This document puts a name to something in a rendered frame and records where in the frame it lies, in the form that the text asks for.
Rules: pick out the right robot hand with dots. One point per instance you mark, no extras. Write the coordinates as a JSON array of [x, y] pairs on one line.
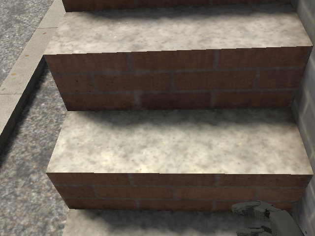
[[282, 223]]

